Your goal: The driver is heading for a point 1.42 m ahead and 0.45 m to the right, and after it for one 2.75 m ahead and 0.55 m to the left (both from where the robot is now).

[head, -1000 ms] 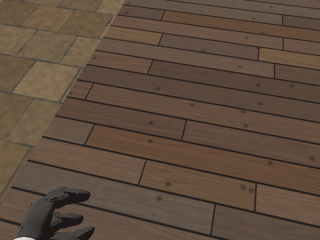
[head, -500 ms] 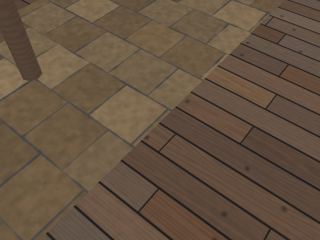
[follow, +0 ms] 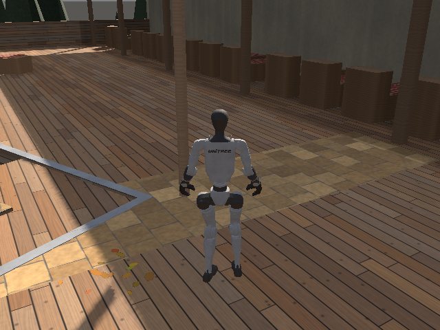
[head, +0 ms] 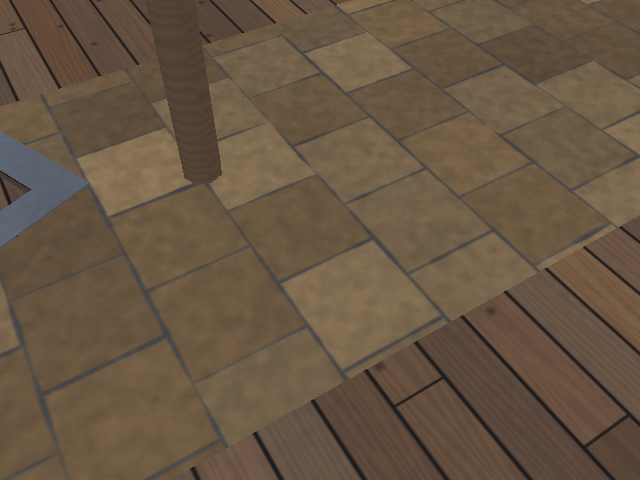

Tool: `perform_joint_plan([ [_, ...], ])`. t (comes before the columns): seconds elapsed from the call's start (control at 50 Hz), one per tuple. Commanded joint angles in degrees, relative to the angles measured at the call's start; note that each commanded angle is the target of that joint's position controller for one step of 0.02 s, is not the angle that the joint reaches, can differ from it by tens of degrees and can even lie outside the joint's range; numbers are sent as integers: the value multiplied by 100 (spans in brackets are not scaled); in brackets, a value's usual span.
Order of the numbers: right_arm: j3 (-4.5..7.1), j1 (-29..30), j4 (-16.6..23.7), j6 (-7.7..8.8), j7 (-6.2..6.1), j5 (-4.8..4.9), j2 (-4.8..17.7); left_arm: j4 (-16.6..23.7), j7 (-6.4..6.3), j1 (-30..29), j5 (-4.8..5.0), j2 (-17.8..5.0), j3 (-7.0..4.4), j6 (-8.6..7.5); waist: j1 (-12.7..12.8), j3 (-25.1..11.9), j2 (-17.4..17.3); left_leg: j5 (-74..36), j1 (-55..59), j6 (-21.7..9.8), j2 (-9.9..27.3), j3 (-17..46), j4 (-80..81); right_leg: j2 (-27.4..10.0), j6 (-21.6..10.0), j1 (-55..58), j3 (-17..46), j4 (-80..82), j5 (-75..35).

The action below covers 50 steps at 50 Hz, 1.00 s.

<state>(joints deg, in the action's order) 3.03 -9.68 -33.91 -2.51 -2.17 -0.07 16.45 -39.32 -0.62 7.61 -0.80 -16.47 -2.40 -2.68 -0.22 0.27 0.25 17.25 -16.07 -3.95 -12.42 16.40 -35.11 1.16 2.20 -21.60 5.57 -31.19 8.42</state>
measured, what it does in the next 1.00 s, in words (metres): steps on the spot, turning right: left foot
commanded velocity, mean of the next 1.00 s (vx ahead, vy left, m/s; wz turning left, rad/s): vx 0.01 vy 0.00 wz -0.29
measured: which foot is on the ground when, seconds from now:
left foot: down 0.00-0.00, up 0.02-0.30, down 0.32-0.76, up 0.78-1.00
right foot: down 0.00-1.00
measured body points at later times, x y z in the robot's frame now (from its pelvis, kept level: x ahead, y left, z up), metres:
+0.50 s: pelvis +0.02 -0.01 +0.00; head +0.02 +0.00 +0.45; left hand +0.14 +0.25 -0.11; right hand +0.13 -0.26 -0.11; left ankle -0.01 +0.12 -0.73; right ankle +0.07 -0.14 -0.73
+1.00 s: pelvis +0.03 -0.06 +0.01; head +0.07 -0.10 +0.46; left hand +0.26 +0.17 -0.06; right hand +0.13 -0.38 -0.08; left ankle +0.11 +0.10 -0.65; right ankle +0.03 -0.13 -0.73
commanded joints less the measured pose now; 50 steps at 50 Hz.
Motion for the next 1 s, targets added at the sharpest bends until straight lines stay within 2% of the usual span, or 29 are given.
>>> perform_joint_plan([
  [0.02, 113, -968, 129, 127, 64, -8, 451, 524, -7, -285, -200, -914, -213, -88, -414, -639, 1326, 1876, -800, 357, 241, -51, -1181, -1983, -1461, 1773, 1856, 724, -4152],
  [0.04, 209, -663, 181, 143, 48, -25, 864, 378, -3, 137, -130, -709, -199, -68, -82, -787, 1386, 2275, -1140, 664, 442, -305, -1955, -2342, -1978, 1705, 2548, 948, -3595],
  [0.06, 292, -316, 173, 110, 18, 25, 1055, 341, -6, 218, -52, -684, -206, -45, 72, -722, 931, 2018, -1276, 818, 613, -409, -2591, -2124, -1879, 1673, 2345, 914, -2903],
  [0.1, 285, -234, 29, -56, -30, 36, 838, 359, -48, 36, 54, -633, -180, 46, 45, -594, 508, 1553, -1363, 977, 733, -522, -3193, -1701, -1492, 1416, 1763, 933, -1841],
  [0.16, 131, -340, -72, -97, 1, 71, 287, 364, -53, -373, 9, -440, -104, 189, -134, -405, 798, 1113, -770, 1017, 941, -1147, -2199, -975, -1156, 819, 829, 1167, -936],
  [0.2, 64, -170, -87, -42, 16, 55, 109, 281, -58, -182, 18, -426, -118, 256, 59, -482, 1056, 1057, -438, 1005, 1089, -1349, -1177, -874, -1206, 998, 732, 1154, -716],
  [0.24, 89, -150, -154, 5, 29, 77, 196, 186, -72, 80, 28, -528, -150, 286, 197, -572, 1134, 777, -202, 935, 1173, -1350, -384, -1043, -1352, 1229, 974, 1102, -491],
  [0.28, 114, -446, -360, 48, 43, 67, 221, 148, -82, 47, 90, -518, -132, 297, 34, -544, 993, -106, 349, 774, 1141, -1471, 753, -1041, -1279, 1029, 1017, 1010, -188],
  [0.3, 121, -517, -431, 65, 54, 23, 255, 81, -80, 188, 123, -478, -116, 278, 6, -480, 881, -480, 653, 635, 1119, -1466, 1205, -964, -1112, 816, 984, 1005, 34],
  [0.32, 132, -479, -391, 83, 48, -67, 411, 24, -61, 325, 96, -430, -92, 221, 42, -475, 639, -812, 987, 478, 1367, -1180, 1174, -895, -837, 494, 903, 938, 330],
  [0.34, 209, -428, -398, 94, 35, -126, 749, 86, -13, 404, 15, -382, -82, 137, 252, -441, -94, -1052, 916, 218, 1676, -887, 816, -567, -578, 259, 469, 781, 603],
  [0.36, 183, -433, -486, 127, 75, -128, 523, 86, 15, 182, -37, -286, -62, 89, 167, -387, -499, -303, 366, 38, 1664, -821, 957, -226, -319, 564, -12, 584, 798],
  [0.38, 96, -358, -473, 178, 101, -147, 254, 80, 22, -7, -55, -252, -59, 78, 121, -238, -492, 165, 7, 39, 1669, -754, 1170, -158, -199, 800, -90, 424, 619],
  [0.44, 62, -335, -531, 320, 90, -121, 226, -23, -22, 44, -9, -207, -77, 143, 145, 62, -502, 187, -317, 239, 1579, -823, 1224, -187, -259, 926, -47, 319, 186],
  [0.5, 241, -639, -535, 309, -41, -64, 665, 87, -22, -138, 147, -503, -192, 184, -62, 238, -534, -118, 150, 142, 1674, -888, 1062, 2, -379, 20, -22, -97, -28],
  [0.54, 323, -795, -513, 233, -134, -60, 817, 202, 5, -144, 206, -498, -238, 230, -120, 223, -885, -733, 351, -254, 2283, -453, 1241, 101, -321, -476, -195, -705, 197],
  [0.58, 317, -475, -328, 206, -217, -77, 722, 286, 60, -47, 196, -427, -267, 289, -108, 100, -1256, -1931, 526, -816, 3134, 50, 1287, -29, -244, -952, -422, -1870, 1780],
  [0.62, 328, -312, -245, 235, -247, -52, 710, 416, 118, -132, 200, -351, -279, 362, -114, 114, -845, -2820, 786, -988, 3459, 11, 1215, -398, -179, -1432, -357, -2546, 2406],
  [0.68, 414, 123, -172, 200, -209, 48, 874, 419, 212, 113, 248, -327, -260, 461, -6, -123, -754, -3063, 683, -575, 3054, -929, 944, -454, -149, -717, -714, -1849, 1663],
  [0.72, 419, 215, -166, 152, -171, 102, 838, 381, 277, 451, 282, -450, -348, 489, 131, -300, -748, -2778, 522, -330, 2810, -1492, 457, -160, -231, 44, -1087, -946, 914],
  [0.74, 387, 83, -208, 164, -145, 118, 690, 293, 252, 765, 269, -570, -442, 493, 218, -447, -456, -2442, 294, -123, 2560, -1860, -247, 90, -367, 670, -1064, -359, 469],
  [0.76, 349, -154, -216, 202, -104, 51, 523, 341, 172, 1015, 220, -957, -591, 465, 291, -437, 511, -1091, -655, 360, 2085, -2257, -1635, -187, -764, 1506, 31, 375, -1171],
  [0.78, 203, 151, 248, 242, -84, -203, 103, 598, 126, 1046, 70, -1899, -739, 356, 124, -516, 2150, 2252, -2639, 889, 909, -1982, -3372, -1864, -2044, 2202, 3266, 939, -2925],
  [0.8, 214, 334, 244, 303, -81, -117, 306, 649, 190, 1283, -107, -1585, -619, 214, 450, -1243, 1391, 2442, -2678, 792, 933, -896, -4186, -2258, -2530, 2350, 3732, 1228, -2474],
  [0.82, 241, 449, 223, 322, -77, 0, 472, 675, 177, 977, -73, -1382, -556, 118, 307, -886, 883, 1939, -2810, 678, 1042, -801, -4272, -2025, -2304, 2150, 3168, 1126, -2028],
  [0.84, 274, 448, 118, 328, -105, -31, 551, 698, 116, 676, 94, -1236, -530, 115, 167, -634, 386, 1377, -2821, 638, 1181, -810, -4003, -1658, -1925, 1899, 2621, 1044, -1620],
  [0.86, 299, 493, 63, 328, -152, -103, 606, 762, 39, 393, 214, -1144, -495, 183, 86, -556, 225, 934, -2734, 646, 1278, -781, -3619, -1424, -1652, 1696, 2297, 1027, -1419],
  [0.9, 317, 478, 24, 328, -93, -97, 566, 847, -84, 199, 214, -1090, -459, 306, -57, -608, 358, 414, -2136, 722, 1131, -866, -3192, -1013, -1435, 1244, 1908, 1070, -1450],
  [1.0, 241, 671, -44, 346, -25, -18, 351, 884, -251, 376, 231, -1153, -511, 438, 32, -631, 483, 7, -2095, 890, 820, -763, -1869, -800, -1331, 1441, 2151, 1066, -861],
])
Velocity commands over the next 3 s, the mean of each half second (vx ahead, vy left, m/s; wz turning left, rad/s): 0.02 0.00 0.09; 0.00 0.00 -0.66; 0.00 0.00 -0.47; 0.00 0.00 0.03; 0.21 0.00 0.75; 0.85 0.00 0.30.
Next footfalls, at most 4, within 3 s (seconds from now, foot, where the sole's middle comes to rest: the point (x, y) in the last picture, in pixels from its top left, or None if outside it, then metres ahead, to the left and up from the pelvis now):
0.32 left None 0.03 0.12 -0.76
1.28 left None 0.19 0.02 -0.76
1.62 right None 0.01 -0.17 -0.76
2.18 left None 0.18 0.03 -0.76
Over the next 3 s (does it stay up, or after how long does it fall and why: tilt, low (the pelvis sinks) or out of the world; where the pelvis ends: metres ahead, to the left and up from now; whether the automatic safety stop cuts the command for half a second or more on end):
stays up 0.44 -0.12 0.01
